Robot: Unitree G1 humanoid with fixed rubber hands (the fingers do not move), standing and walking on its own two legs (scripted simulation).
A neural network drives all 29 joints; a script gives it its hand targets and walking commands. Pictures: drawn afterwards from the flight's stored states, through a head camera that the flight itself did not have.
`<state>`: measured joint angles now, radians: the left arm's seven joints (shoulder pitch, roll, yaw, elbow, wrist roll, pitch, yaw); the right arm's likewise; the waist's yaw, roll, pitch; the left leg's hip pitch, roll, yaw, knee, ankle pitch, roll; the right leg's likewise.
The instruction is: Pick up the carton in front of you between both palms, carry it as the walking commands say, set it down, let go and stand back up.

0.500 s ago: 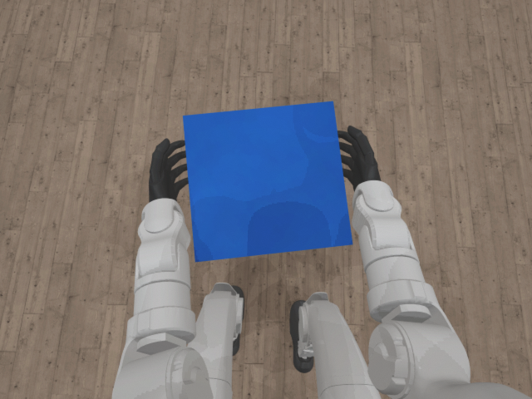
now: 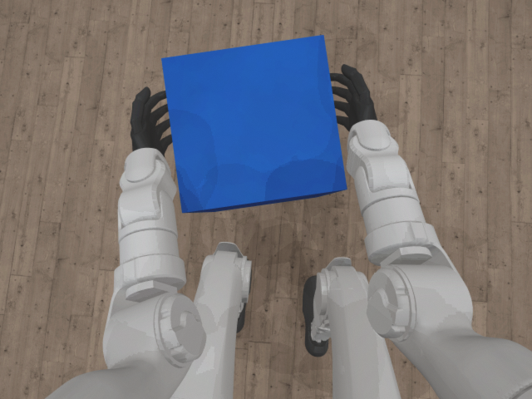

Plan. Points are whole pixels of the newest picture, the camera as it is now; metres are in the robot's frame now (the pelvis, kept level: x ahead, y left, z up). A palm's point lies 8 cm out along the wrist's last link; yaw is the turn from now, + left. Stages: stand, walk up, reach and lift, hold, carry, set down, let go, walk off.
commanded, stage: set down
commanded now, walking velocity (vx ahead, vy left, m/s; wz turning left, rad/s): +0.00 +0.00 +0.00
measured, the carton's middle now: (256, 143) +0.46 +0.08 -0.17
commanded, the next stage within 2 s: none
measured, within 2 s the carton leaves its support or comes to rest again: rests again in 1.60 s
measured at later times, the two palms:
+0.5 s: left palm (171, 159) +0.44 +0.24 -0.24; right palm (324, 124) +0.53 -0.04 -0.24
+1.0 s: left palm (173, 159) +0.45 +0.26 -0.31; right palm (311, 129) +0.55 -0.03 -0.33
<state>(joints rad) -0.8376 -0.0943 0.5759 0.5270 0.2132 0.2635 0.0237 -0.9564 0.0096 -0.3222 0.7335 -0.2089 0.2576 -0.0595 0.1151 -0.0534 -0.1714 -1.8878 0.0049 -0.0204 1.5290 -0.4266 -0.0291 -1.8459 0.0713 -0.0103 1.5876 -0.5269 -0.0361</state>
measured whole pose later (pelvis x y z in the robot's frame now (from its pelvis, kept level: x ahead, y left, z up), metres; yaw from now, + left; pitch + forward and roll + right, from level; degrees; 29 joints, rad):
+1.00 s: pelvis -0.02 +0.00 -0.16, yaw +2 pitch +42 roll +3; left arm -1.24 0.10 0.52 0.77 0.01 0.25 0.06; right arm -1.49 -0.28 -0.04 1.09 -0.04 0.24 -0.09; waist 0.20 -0.02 0.23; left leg -2.31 -0.02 0.00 2.08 -0.51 -0.05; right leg -2.28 0.07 -0.01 2.18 -0.64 -0.04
